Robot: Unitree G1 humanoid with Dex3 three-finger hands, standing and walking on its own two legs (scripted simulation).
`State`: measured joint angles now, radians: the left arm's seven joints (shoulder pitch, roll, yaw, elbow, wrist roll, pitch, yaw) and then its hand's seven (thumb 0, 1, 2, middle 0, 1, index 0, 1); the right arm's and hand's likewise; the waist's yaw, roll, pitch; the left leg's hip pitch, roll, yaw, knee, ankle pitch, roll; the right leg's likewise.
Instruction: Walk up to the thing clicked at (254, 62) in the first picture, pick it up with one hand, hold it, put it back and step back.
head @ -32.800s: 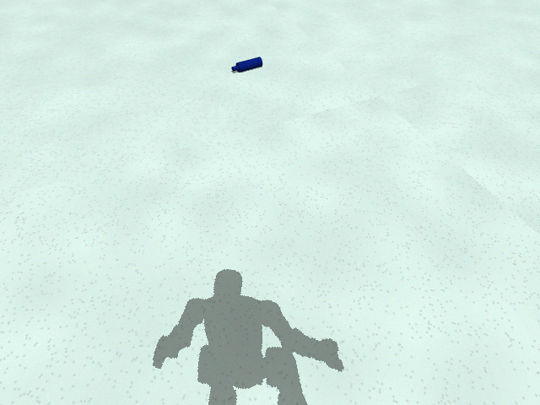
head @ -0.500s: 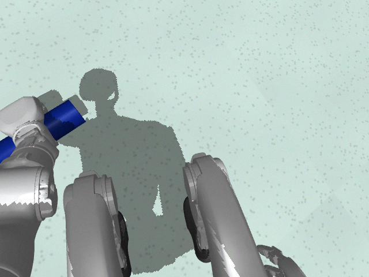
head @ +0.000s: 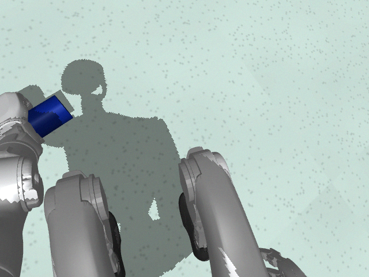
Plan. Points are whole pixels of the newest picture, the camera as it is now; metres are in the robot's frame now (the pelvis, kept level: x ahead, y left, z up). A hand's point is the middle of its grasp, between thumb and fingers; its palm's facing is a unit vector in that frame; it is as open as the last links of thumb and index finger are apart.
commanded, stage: lower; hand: left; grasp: from above
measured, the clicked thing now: (19, 134) +0.44 +0.30 -0.22
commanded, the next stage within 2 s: rest in 0.14 s
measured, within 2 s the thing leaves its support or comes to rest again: rests again in 0.86 s
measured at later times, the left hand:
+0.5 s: hand (37, 126) +0.46 +0.27 -0.23, palm faces -0.37 -0.25 -0.90, open 9.3 cm
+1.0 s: hand (41, 127) +0.46 +0.27 -0.26, palm faces -0.36 -0.25 -0.90, open 9.3 cm
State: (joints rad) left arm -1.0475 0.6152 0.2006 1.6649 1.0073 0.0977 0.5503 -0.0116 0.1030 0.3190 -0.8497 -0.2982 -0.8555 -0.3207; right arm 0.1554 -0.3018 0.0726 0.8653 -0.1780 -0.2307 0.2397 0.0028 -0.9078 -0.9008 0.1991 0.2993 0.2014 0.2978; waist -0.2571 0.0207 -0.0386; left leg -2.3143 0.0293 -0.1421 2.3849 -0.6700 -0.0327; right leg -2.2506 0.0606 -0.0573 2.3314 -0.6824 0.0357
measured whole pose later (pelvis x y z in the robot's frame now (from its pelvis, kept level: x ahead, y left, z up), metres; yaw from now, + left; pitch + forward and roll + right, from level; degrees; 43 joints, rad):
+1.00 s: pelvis +0.00 +0.01 -0.02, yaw -6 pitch +30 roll -11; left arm -1.08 0.81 0.27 1.80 1.05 0.03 0.72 -0.01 0.11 0.35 -0.82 -0.33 -0.82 -0.36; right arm 0.14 -0.34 0.18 0.82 -0.24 -0.31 0.36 0.00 -0.90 -0.90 0.20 0.30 0.20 0.30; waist -0.36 -0.07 0.12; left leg -2.34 0.03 -0.24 2.51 -0.71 -0.03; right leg -2.24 0.09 -0.13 2.38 -0.69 0.06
